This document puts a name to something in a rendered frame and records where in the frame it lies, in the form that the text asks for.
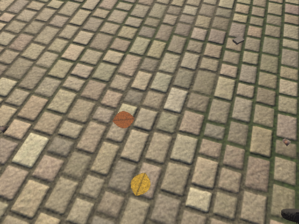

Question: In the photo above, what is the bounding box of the robot right hand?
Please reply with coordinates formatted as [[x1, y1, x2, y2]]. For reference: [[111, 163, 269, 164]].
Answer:
[[281, 208, 299, 224]]

